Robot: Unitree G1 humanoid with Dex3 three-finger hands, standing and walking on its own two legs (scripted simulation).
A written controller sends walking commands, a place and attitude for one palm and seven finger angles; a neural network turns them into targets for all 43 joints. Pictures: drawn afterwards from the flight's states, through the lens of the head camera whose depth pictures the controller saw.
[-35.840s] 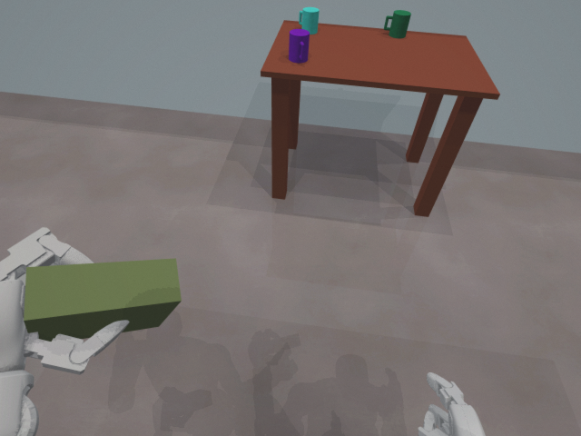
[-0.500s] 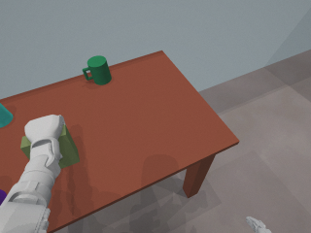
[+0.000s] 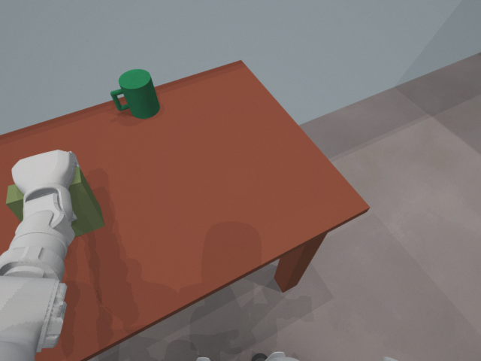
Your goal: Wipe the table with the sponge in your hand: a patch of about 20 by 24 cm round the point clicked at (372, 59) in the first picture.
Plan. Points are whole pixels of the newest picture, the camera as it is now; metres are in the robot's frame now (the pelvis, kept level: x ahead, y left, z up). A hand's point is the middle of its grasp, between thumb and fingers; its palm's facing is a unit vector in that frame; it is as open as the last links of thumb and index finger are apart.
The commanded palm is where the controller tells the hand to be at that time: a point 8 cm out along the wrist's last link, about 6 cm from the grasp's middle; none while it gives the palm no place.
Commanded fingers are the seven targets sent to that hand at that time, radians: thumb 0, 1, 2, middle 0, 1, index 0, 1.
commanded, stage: wipe forward along the first lane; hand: left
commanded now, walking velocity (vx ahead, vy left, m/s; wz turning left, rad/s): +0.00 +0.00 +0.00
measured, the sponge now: (65, 215) +0.38 +0.34 -0.03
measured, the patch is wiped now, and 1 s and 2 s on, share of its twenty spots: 0.20 0.35 0.55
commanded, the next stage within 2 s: slide across to the middle lane in 0.12 s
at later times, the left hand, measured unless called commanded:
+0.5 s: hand (59, 177) +0.44 +0.35 +0.02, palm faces -0.13 +0.02 -0.99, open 9.3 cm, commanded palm +0.43 +0.30 +0.07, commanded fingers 0.00 0.10 1.30 -1.20 -1.60 -1.20 -1.60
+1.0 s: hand (91, 161) +0.47 +0.30 +0.02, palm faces -0.11 -0.01 -0.99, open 9.3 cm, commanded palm +0.45 +0.26 +0.07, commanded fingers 0.00 0.10 1.30 -1.20 -1.60 -1.20 -1.60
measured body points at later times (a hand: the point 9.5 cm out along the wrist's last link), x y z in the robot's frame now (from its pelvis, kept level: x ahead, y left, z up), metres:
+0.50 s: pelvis +0.02 +0.04 +0.00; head +0.09 +0.04 +0.45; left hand +0.44 +0.34 +0.07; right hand +0.08 -0.22 -0.13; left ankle +0.01 +0.11 -0.71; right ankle +0.05 -0.06 -0.71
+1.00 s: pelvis +0.05 +0.05 +0.01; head +0.12 +0.06 +0.46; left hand +0.48 +0.29 +0.07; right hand +0.16 -0.19 -0.12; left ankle +0.01 +0.11 -0.71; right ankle +0.05 -0.06 -0.71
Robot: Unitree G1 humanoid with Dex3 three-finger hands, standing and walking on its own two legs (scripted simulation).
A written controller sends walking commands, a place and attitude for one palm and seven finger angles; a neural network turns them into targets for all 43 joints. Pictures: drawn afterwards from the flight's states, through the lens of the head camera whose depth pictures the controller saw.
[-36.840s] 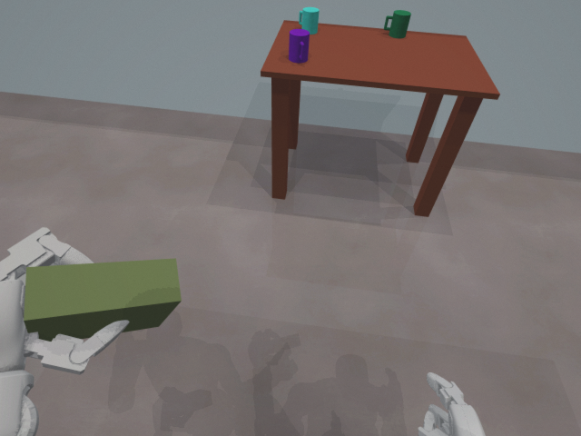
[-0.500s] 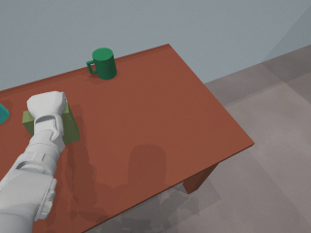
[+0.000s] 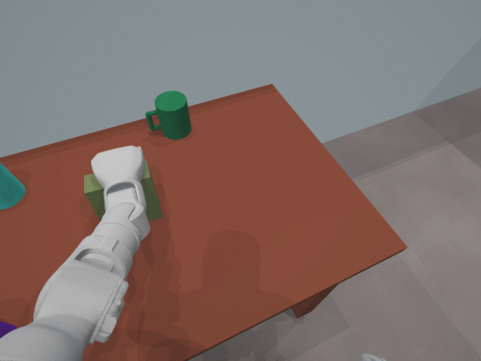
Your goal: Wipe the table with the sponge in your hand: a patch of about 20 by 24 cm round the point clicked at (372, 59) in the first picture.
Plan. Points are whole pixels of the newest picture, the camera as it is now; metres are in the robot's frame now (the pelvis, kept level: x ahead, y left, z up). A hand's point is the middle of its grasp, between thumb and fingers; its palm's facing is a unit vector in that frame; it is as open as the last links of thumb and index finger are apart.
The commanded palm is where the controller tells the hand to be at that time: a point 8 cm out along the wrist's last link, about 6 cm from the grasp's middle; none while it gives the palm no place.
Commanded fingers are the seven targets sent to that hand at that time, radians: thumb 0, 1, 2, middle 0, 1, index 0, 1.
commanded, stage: wipe back along the middle lane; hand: left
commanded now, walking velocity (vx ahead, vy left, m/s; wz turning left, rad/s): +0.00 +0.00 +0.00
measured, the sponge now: (129, 205) +0.41 +0.25 -0.04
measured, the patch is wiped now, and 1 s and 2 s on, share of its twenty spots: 0.35 0.55 0.65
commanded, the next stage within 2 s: slide across to the third lane in 1.68 s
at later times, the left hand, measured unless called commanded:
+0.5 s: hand (141, 207) +0.37 +0.20 +0.01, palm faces -0.10 +0.00 -0.99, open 9.2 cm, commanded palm +0.34 +0.18 +0.04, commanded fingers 0.00 0.10 1.30 -1.20 -1.60 -1.20 -1.60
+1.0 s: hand (149, 225) +0.34 +0.18 +0.01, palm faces -0.06 -0.03 -1.00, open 9.2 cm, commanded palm +0.29 +0.16 +0.04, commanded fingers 0.00 0.10 1.30 -1.20 -1.60 -1.20 -1.60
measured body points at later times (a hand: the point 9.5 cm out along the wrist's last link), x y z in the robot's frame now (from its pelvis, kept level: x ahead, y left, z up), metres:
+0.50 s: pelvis -0.02 -0.01 +0.00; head +0.01 -0.01 +0.45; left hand +0.38 +0.20 +0.06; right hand +0.13 -0.25 -0.12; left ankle -0.05 +0.06 -0.73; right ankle -0.01 -0.11 -0.73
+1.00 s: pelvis -0.02 -0.02 +0.01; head -0.01 -0.04 +0.46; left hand +0.34 +0.18 +0.06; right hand +0.16 -0.26 -0.11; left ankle -0.05 +0.06 -0.73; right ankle -0.01 -0.11 -0.73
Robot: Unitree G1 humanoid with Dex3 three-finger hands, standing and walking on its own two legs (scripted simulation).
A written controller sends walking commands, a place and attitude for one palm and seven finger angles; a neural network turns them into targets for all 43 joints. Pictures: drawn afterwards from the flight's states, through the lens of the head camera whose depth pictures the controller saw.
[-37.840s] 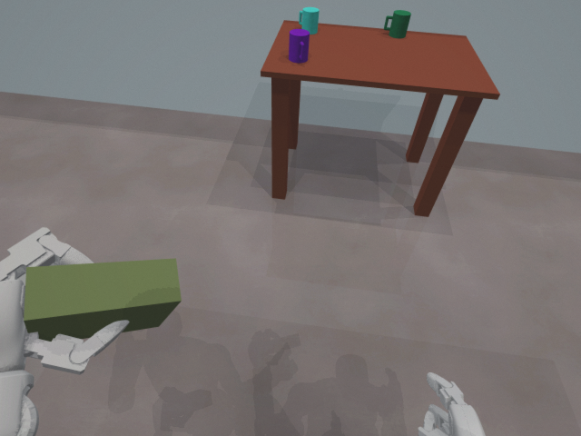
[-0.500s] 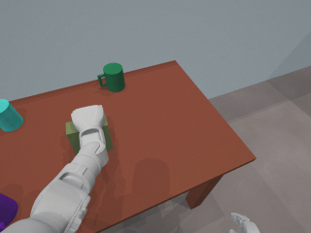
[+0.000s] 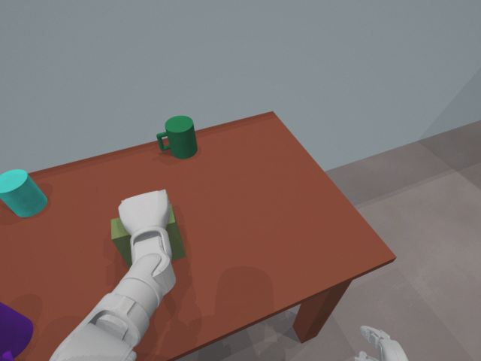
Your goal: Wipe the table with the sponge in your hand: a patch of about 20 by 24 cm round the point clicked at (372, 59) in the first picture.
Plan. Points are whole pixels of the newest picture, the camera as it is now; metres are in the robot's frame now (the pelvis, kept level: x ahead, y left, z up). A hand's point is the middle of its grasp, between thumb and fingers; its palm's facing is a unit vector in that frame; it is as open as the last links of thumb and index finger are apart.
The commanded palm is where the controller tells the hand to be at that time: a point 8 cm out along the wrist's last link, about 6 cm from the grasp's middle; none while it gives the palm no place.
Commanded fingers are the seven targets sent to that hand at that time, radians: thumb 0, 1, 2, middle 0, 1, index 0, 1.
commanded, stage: wipe back along the middle lane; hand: left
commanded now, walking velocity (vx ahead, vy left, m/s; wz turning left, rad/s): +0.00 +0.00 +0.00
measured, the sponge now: (153, 245) +0.34 +0.22 -0.05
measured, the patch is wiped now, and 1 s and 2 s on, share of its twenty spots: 0.55 0.65 0.75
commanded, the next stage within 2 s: slide across to the third lane in 0.68 s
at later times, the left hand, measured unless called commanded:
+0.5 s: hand (163, 253) +0.30 +0.17 +0.00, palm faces -0.03 -0.05 -1.00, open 9.2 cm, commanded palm +0.25 +0.15 +0.03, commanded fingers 0.00 0.10 1.30 -1.20 -1.60 -1.20 -1.60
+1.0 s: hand (167, 260) +0.29 +0.16 +0.00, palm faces -0.07 -0.06 -1.00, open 9.2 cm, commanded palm +0.25 +0.13 +0.05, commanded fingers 0.00 0.10 1.30 -1.20 -1.60 -1.20 -1.60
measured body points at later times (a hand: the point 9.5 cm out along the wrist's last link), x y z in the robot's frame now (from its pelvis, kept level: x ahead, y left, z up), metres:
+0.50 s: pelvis -0.01 +0.00 +0.00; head -0.02 -0.02 +0.45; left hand +0.30 +0.17 +0.05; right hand +0.22 -0.21 -0.09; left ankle -0.03 +0.08 -0.73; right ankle +0.01 -0.09 -0.73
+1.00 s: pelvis -0.01 -0.01 +0.00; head -0.03 -0.04 +0.45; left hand +0.29 +0.16 +0.05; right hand +0.21 -0.23 -0.09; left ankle -0.03 +0.08 -0.73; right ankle +0.01 -0.09 -0.73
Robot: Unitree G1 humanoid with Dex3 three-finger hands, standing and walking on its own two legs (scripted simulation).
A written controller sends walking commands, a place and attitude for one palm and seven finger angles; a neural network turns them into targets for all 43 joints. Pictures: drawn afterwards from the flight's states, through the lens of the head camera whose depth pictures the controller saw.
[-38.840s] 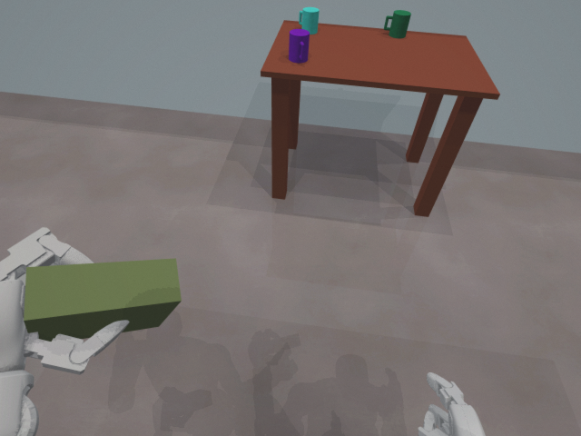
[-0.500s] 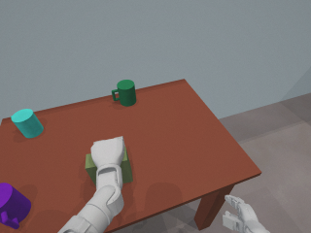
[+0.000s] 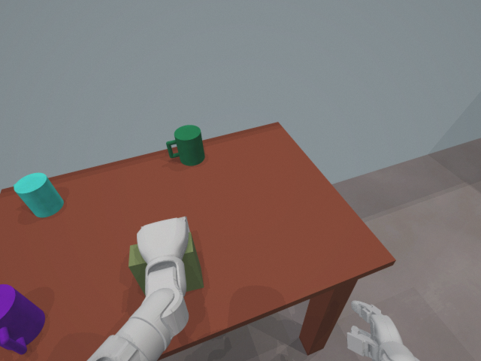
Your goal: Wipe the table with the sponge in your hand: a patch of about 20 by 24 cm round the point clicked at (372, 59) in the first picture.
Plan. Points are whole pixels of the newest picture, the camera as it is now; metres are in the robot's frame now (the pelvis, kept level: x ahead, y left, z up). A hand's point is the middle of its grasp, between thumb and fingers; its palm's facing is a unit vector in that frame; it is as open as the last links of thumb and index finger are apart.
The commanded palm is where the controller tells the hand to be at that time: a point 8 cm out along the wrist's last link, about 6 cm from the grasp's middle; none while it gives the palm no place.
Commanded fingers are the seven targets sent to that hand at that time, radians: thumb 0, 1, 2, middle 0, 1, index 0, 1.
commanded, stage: slide across to the third lane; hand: left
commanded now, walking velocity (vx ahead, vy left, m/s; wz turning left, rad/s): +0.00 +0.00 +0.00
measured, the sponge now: (171, 273) +0.29 +0.18 -0.05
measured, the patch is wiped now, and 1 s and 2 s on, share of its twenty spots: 0.65 0.75 0.85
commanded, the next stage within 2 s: wipe forward along the third lane in 0.58 s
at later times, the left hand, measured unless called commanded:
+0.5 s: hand (196, 253) +0.31 +0.13 +0.00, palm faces -0.08 -0.05 -1.00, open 9.2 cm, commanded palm +0.29 +0.10 +0.05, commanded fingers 0.00 0.10 1.30 -1.20 -1.60 -1.20 -1.60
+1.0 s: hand (204, 237) +0.35 +0.12 +0.00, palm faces -0.10 -0.02 -0.99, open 9.2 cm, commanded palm +0.33 +0.11 +0.04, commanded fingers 0.00 0.10 1.30 -1.20 -1.60 -1.20 -1.60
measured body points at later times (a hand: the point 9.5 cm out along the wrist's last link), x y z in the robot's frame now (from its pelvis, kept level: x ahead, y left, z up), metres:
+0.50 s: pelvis -0.01 -0.01 +0.00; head -0.02 -0.04 +0.45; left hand +0.31 +0.13 +0.05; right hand +0.23 -0.21 -0.09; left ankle -0.02 +0.09 -0.73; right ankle +0.03 -0.07 -0.73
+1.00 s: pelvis -0.02 -0.02 +0.00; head -0.02 -0.05 +0.45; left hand +0.35 +0.12 +0.05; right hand +0.16 -0.25 -0.12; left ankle -0.02 +0.09 -0.73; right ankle +0.03 -0.07 -0.73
